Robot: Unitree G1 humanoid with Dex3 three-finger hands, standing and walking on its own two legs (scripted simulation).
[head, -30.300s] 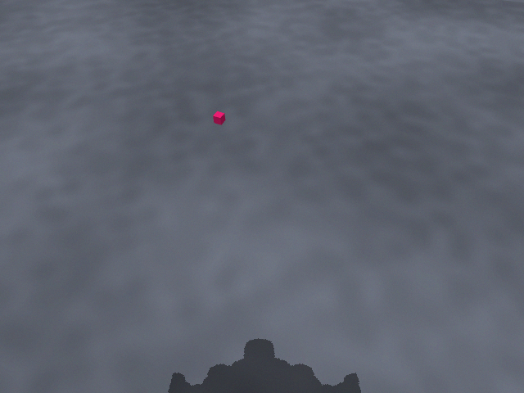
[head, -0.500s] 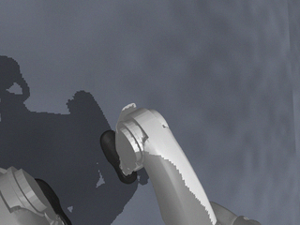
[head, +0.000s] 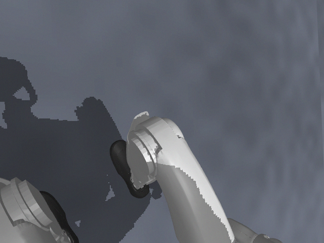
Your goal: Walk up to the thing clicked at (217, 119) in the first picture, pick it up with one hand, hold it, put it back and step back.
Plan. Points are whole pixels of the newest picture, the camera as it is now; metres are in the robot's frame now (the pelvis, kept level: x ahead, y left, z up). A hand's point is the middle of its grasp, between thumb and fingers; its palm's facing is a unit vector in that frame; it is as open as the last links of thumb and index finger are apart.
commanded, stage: withdraw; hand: left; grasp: from above
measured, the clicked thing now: out of the picture +0.46 +0.35 -0.31
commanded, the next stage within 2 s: home in 0.62 s
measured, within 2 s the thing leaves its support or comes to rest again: neither
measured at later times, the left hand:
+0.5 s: hand out of the picture +0.46 +0.34 -0.10, palm faces -0.35 -0.27 -0.90, open 13.6 cm
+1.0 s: hand out of the picture +0.42 +0.33 -0.18, palm faces -0.44 -0.17 -0.88, open 11.9 cm
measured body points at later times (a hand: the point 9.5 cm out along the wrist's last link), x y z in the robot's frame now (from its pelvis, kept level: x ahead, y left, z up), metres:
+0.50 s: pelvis +0.00 -0.01 +0.02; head +0.22 +0.07 +0.40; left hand +0.47 +0.35 -0.05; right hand +0.08 -0.26 -0.09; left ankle +0.06 +0.13 -0.30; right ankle +0.13 -0.11 -0.30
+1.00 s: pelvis +0.00 +0.00 +0.00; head +0.25 +0.11 +0.36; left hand +0.43 +0.33 -0.13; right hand +0.08 -0.29 -0.08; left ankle +0.06 +0.13 -0.30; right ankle +0.13 -0.11 -0.30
